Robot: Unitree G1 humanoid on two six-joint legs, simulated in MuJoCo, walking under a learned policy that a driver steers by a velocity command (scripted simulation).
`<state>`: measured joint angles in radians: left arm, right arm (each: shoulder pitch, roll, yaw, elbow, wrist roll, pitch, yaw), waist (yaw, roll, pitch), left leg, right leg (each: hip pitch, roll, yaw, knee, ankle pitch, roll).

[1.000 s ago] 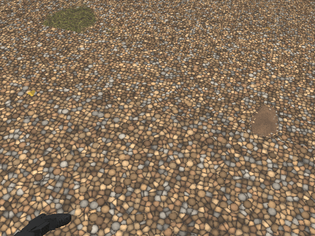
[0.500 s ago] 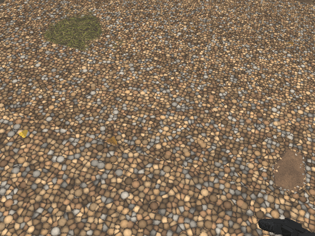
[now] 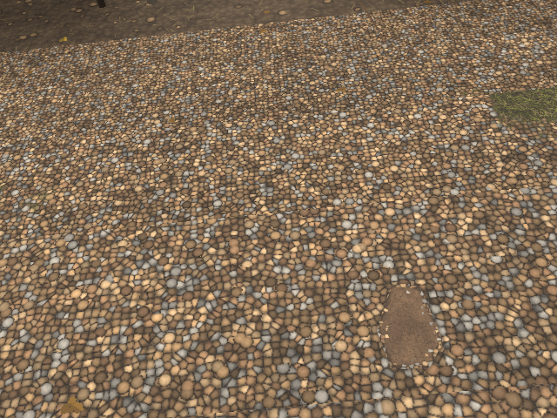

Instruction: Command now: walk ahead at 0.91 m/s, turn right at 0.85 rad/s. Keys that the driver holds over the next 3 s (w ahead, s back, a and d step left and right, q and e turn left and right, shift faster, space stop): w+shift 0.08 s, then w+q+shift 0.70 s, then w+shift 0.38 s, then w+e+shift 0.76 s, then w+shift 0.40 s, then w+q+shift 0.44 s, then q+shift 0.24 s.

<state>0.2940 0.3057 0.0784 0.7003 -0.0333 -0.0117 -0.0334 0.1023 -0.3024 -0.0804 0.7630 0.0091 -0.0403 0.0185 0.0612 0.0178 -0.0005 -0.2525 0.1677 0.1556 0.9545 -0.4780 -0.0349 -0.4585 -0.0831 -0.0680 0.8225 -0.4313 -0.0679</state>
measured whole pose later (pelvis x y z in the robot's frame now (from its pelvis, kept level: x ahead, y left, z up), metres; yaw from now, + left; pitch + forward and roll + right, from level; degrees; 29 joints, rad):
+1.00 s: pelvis +0.84 -0.05 -0.17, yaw +29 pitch +2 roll -3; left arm 0.57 0.24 0.08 1.00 0.01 -0.10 -0.01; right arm 0.16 -0.25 -0.05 0.69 0.03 -0.05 -0.02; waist 0.06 0.04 -0.04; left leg -0.83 0.04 -0.10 1.37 -0.22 0.06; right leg -0.14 0.06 0.00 0.52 -0.41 0.00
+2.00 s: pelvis +1.65 +0.31 -0.38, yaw -7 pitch +1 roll -1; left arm 0.47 0.19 0.05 0.87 -0.02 -0.06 0.04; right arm 0.02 -0.20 -0.02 0.61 0.01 -0.13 0.00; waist 0.05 -0.02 0.00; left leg -0.60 0.05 -0.18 0.73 -0.14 -0.07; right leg -0.17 0.19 0.21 0.77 -0.57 -0.11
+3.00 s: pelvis +2.49 +0.13 -0.57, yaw +16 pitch -1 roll -2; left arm 0.19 0.25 0.03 0.88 -0.01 -0.07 0.04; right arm 0.17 -0.30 -0.08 0.62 0.00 -0.04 0.05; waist 0.02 0.01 0.10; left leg -0.56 -0.11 0.02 0.80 -0.22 0.15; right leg -0.30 0.03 0.04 1.47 -0.52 0.04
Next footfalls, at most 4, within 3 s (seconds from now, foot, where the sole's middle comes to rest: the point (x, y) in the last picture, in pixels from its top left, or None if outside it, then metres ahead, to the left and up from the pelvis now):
0.38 left None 0.43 0.03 -0.75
0.80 right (395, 315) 0.85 -0.18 -0.93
1.18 left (259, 250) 1.09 0.24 -0.93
1.72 right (280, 186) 1.56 0.22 -1.12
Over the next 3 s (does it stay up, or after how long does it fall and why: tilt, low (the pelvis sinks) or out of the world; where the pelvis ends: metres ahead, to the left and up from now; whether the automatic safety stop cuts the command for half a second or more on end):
stays up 2.49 0.13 -0.57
